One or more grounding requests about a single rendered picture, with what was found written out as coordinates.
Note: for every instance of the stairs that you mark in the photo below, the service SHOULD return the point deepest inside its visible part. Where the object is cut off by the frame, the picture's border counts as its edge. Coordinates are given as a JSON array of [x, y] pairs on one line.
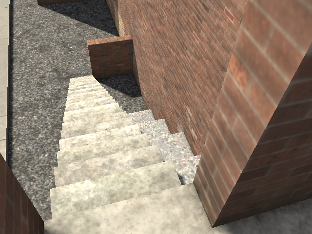
[[103, 157]]

